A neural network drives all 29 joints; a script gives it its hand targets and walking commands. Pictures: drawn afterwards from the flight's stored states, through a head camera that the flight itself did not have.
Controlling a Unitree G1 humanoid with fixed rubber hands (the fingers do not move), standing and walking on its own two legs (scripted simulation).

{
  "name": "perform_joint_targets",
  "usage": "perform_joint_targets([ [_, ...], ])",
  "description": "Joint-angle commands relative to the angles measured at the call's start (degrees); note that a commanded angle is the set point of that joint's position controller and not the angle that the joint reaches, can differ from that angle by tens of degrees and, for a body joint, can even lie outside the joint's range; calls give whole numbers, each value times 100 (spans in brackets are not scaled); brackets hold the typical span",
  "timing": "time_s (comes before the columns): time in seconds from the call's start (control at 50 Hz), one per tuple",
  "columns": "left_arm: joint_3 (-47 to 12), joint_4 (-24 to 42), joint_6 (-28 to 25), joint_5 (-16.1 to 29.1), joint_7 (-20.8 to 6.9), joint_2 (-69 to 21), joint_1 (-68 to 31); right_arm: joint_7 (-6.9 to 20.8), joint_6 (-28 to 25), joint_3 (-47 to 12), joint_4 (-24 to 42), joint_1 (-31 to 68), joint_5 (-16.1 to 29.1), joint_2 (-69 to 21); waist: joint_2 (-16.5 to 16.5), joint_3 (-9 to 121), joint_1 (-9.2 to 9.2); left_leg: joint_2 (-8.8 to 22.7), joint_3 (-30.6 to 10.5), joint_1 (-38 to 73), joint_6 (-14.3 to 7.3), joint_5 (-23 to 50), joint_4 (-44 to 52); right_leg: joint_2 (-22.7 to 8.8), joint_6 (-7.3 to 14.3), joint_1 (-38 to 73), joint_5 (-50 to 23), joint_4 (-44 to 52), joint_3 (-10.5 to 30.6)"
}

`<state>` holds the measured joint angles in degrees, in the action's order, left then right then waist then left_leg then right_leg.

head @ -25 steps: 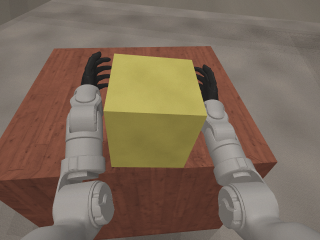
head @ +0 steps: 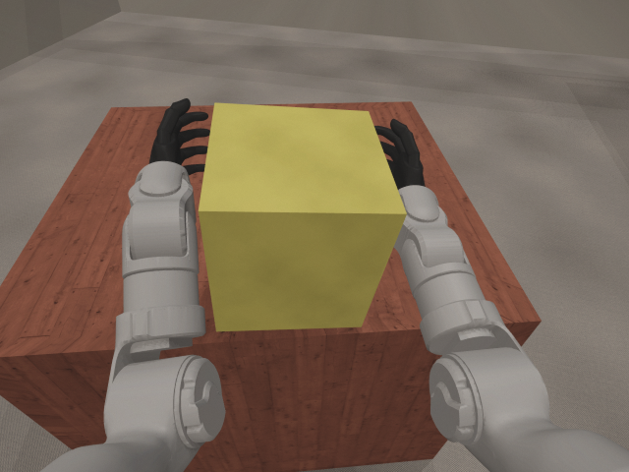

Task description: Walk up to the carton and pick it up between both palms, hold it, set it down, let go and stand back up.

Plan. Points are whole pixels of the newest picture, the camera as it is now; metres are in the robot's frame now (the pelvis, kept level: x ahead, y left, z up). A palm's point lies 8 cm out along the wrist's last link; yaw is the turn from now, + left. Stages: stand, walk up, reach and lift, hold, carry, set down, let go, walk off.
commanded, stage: reach and lift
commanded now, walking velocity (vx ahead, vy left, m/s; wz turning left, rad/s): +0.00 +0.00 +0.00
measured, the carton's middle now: (292, 221) +0.38 +0.01 +0.15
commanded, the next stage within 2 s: hold in 0.54 s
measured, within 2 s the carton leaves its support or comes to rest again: neither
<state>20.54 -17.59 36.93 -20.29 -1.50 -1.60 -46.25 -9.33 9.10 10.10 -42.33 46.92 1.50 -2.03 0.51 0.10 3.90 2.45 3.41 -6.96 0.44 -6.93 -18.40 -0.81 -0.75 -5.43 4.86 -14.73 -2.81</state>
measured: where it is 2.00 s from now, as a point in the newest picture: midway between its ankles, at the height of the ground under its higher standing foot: outside the picture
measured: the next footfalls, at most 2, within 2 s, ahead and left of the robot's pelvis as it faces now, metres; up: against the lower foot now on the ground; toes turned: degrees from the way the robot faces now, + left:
none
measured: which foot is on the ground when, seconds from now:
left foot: down 0.00-1.00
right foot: down 0.00-1.00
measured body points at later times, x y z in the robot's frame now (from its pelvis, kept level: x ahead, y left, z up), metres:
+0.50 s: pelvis +0.00 +0.00 +0.00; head -0.04 +0.01 +0.45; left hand +0.40 +0.15 +0.25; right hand +0.41 -0.13 +0.22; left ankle +0.04 +0.12 -0.75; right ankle +0.04 -0.13 -0.75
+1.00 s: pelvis +0.00 +0.00 +0.00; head -0.05 +0.01 +0.45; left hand +0.39 +0.15 +0.26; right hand +0.40 -0.13 +0.24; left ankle +0.04 +0.12 -0.75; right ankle +0.04 -0.13 -0.75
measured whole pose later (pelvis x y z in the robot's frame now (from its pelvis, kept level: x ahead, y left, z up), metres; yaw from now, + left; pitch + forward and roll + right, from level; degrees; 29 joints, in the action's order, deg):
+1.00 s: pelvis +0.00 +0.00 +0.00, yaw +0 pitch -6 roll -1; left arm 20.5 -9.4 46.0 -20.9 -1.3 -1.6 -47.8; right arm -10.1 17.4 6.9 -37.7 50.5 7.1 0.1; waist 0.5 1.1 3.9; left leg 2.5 3.4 -5.7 0.4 -6.9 -18.4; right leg -0.8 -0.7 -4.4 5.0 -15.1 -2.8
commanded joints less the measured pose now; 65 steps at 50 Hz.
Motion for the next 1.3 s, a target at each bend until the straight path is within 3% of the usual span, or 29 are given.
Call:
perform_joint_targets([
  [0.0,-2444,692,-2,776,-564,-3064,-3195,524,-146,-2093,1411,4192,723,-2547,108,2375,137,-421,100,1441,30,990,244,508,-145,1402,-267,18,-513],
  [0.04,-2480,422,74,788,-570,-3092,-2975,500,-81,-2043,1312,4174,740,-2450,63,2113,218,-406,50,1389,14,898,223,477,-149,1374,-171,88,-478],
  [0.08,-2451,447,79,751,-531,-3054,-3131,511,-100,-2185,1530,4430,777,-2561,69,2294,87,-419,62,1399,-5,837,204,503,-144,1290,-119,87,-452],
  [0.1,-2516,584,95,793,-538,-3100,-3096,475,-74,-2233,1592,4373,807,-2579,80,2427,154,-430,66,1453,7,950,187,487,-172,1476,-350,59,-447],
  [0.14,-2415,373,165,732,-578,-3003,-3063,475,31,-1994,1121,4159,713,-2460,140,2037,228,-421,78,1341,9,695,260,490,-158,1410,-83,76,-484],
  [0.22,-2256,364,268,733,-627,-2897,-3094,444,84,-2180,1362,4435,794,-2499,276,2045,85,-433,120,1210,-90,464,343,448,-198,1437,-4,91,-419],
  [0.28,-2412,517,274,810,-609,-2971,-3219,432,111,-2020,1329,4414,804,-2500,163,2160,257,-428,84,1176,0,580,289,474,-185,1489,-106,26,-467],
  [0.36,-2543,823,302,884,-570,-2979,-3281,428,141,-2216,1541,4433,971,-2584,18,2463,217,-406,24,1383,74,1066,156,497,-179,1587,-449,-20,-422],
  [0.44,-2545,630,398,904,-611,-2951,-3188,387,227,-2178,1613,4456,936,-2512,126,2292,326,-440,59,1268,53,801,197,496,-183,1570,-355,16,-418],
  [0.5,-2404,811,505,739,-654,-2818,-3167,401,376,-2220,1298,4289,954,-2519,227,2037,170,-405,55,1168,-9,543,329,466,-190,1665,-219,11,-398],
  [0.54,-2392,742,540,747,-695,-2839,-3248,394,408,-2156,1309,4339,987,-2437,180,2032,178,-422,70,1078,-37,428,374,455,-175,1622,-120,-8,-388],
  [0.6,-2623,1021,553,920,-666,-3005,-3319,341,352,-2427,1953,4692,1203,-2612,74,2559,238,-451,50,1245,16,966,196,494,-213,1776,-606,-92,-385],
  [0.62,-2460,800,544,893,-651,-2873,-3329,343,398,-2424,1928,4836,1143,-2627,210,2491,184,-497,94,1145,-39,711,204,467,-228,1732,-427,15,-340],
  [0.66,-2531,946,569,885,-648,-2899,-3395,329,537,-2397,1622,4427,1201,-2505,92,2280,284,-425,-6,1162,-9,644,212,477,-171,1623,-330,9,-336],
  [0.7,-2453,899,693,756,-702,-2842,-3320,327,571,-2278,1541,4468,1149,-2450,-24,1986,239,-471,94,1035,40,558,303,478,-157,1714,-217,-42,-375],
  [0.72,-2594,957,697,847,-702,-2962,-3362,316,603,-2250,1524,4455,1163,-2429,29,2128,307,-437,34,1062,38,590,280,496,-140,1694,-234,-14,-385],
  [0.74,-2250,577,744,719,-744,-2826,-3232,316,649,-2246,1411,4491,1117,-2464,232,1842,207,-441,68,1003,-50,346,367,464,-185,1623,-10,68,-363],
  [0.76,-2345,884,737,744,-754,-2775,-3306,333,703,-2236,1346,4307,1130,-2481,118,1974,225,-447,102,1024,-57,349,396,431,-189,1641,-117,36,-352],
  [0.78,-2346,757,775,768,-774,-2849,-3253,328,682,-2227,1541,4586,1142,-2447,154,2043,293,-463,61,1004,-35,319,366,438,-164,1629,-32,60,-333],
  [0.84,-2395,861,787,859,-789,-2884,-3375,320,726,-2390,1705,4668,1226,-2587,214,2104,177,-483,70,846,-91,238,411,480,-170,1739,-63,16,-323],
  [0.88,-2603,1144,791,993,-769,-2971,-3369,258,726,-2370,1939,4596,1331,-2569,82,2374,372,-484,48,1030,15,751,213,502,-179,1854,-563,-78,-321],
  [0.92,-2448,934,848,854,-783,-2868,-3502,268,820,-2279,1643,4641,1245,-2568,71,2097,327,-466,60,935,16,385,322,502,-155,1721,-167,-16,-340],
  [0.96,-2415,1063,925,803,-771,-2911,-3241,283,841,-2441,1870,4639,1351,-2477,-2,2125,203,-445,51,963,21,540,340,526,-127,1812,-246,-33,-334],
  [1.08,-2477,1157,970,906,-836,-2821,-3489,191,939,-2517,2178,4926,1491,-2560,169,2319,246,-514,96,898,-38,689,248,508,-179,1968,-552,-104,-288],
  [1.12,-2466,1159,1015,933,-862,-2784,-3454,162,1097,-2502,1892,4543,1535,-2580,24,2152,291,-499,47,899,-31,558,315,495,-180,1905,-476,-95,-284],
  [1.14,-2440,1143,1071,870,-858,-2798,-3299,169,1102,-2569,2128,4719,1558,-2549,30,2090,202,-475,58,856,-27,583,333,526,-150,1865,-412,-68,-263],
  [1.2,-2390,1073,1078,874,-915,-2781,-3535,164,1182,-2434,1891,4702,1532,-2534,103,2057,256,-485,59,772,-82,271,375,479,-177,1791,-151,-28,-235],
  [1.22,-2365,1172,1071,881,-906,-2761,-3625,161,1180,-2491,1959,4849,1505,-2605,111,2114,157,-486,82,711,-107,167,436,470,-184,1838,-116,-72,-252],
  [1.28,-2573,1246,1048,1028,-901,-2887,-3754,175,1220,-2335,1928,4741,1460,-2617,11,2194,380,-472,38,648,1,123,438,508,-147,1781,-71,-103,-270],
])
